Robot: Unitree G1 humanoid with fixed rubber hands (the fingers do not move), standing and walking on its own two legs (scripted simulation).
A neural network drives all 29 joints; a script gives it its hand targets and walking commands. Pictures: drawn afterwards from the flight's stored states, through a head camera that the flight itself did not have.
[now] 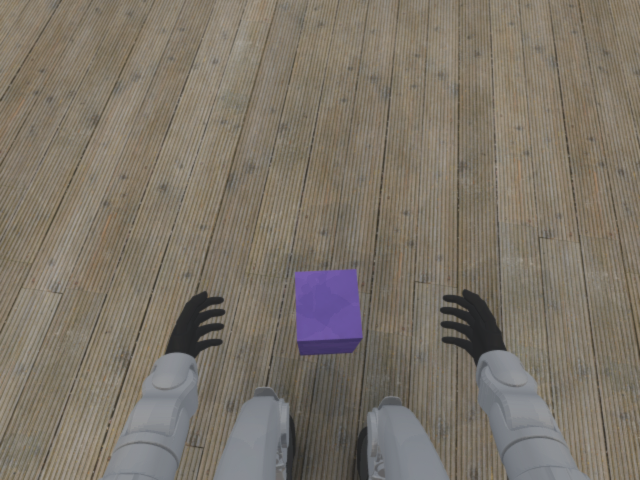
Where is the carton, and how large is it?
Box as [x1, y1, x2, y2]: [295, 269, 362, 355]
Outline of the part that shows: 355,269 295,272 297,343 300,355 352,352 361,339 362,335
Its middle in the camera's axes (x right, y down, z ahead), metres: +0.02 +0.18 +0.98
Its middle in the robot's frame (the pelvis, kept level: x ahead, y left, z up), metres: +0.44 -0.01 -0.54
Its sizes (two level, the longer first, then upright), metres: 0.157 0.142 0.243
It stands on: the floor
